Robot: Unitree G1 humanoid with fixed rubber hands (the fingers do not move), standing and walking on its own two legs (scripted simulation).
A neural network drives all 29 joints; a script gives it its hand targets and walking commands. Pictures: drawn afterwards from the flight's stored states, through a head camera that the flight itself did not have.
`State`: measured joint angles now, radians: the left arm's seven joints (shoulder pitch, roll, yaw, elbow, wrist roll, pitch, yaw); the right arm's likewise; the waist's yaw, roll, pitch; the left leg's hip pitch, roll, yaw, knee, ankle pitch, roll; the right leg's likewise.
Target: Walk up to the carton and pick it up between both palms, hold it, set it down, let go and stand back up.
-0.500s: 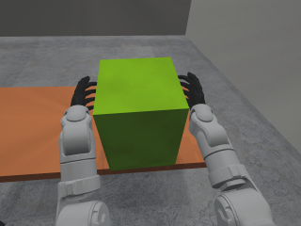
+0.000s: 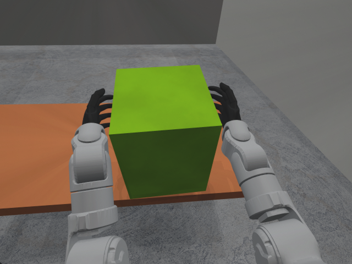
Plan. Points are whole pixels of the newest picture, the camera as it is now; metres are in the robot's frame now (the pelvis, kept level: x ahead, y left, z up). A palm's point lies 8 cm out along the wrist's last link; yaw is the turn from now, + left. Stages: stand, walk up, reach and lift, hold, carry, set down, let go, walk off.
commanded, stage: hold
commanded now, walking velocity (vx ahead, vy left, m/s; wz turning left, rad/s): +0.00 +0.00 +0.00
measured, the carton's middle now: (163, 133) +0.40 +0.01 +0.12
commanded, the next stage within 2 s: none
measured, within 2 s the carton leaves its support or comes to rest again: neither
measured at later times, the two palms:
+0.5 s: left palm (96, 122) +0.36 +0.15 +0.20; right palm (232, 117) +0.36 -0.14 +0.20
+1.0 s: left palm (95, 121) +0.36 +0.15 +0.20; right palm (232, 116) +0.36 -0.14 +0.21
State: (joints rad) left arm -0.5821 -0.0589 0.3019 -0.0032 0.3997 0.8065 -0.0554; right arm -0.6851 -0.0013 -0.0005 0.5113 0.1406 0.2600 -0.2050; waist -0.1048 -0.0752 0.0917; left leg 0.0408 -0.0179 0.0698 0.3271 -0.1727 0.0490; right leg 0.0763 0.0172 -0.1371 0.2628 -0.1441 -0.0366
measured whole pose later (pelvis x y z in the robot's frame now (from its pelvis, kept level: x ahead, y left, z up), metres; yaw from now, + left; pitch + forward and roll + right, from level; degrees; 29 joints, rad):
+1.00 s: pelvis +0.00 +0.00 +0.00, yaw +0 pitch -12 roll -1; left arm -0.64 -0.07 0.34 0.06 0.42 0.82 -0.07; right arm -0.74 0.00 -0.03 0.57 0.12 0.27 -0.20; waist -0.11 -0.07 0.08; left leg 0.06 -0.02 0.07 0.31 -0.16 0.05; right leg 0.09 0.02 -0.13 0.26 -0.14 -0.04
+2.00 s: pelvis +0.00 +0.00 +0.00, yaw +0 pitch -12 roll -1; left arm -0.60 -0.07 0.32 0.02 0.42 0.83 -0.07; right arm -0.71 0.00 -0.02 0.55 0.13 0.27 -0.20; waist -0.11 -0.07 0.11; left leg 0.05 -0.02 0.07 0.31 -0.16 0.05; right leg 0.08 0.02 -0.13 0.25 -0.14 -0.03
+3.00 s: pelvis -0.01 +0.00 +0.00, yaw +0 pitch -11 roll -1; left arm -0.62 -0.06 0.32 0.04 0.40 0.81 -0.06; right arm -0.72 0.00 -0.03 0.54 0.12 0.27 -0.20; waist -0.10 -0.08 0.09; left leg 0.03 -0.02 0.07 0.32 -0.16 0.05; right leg 0.06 0.02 -0.14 0.26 -0.14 -0.04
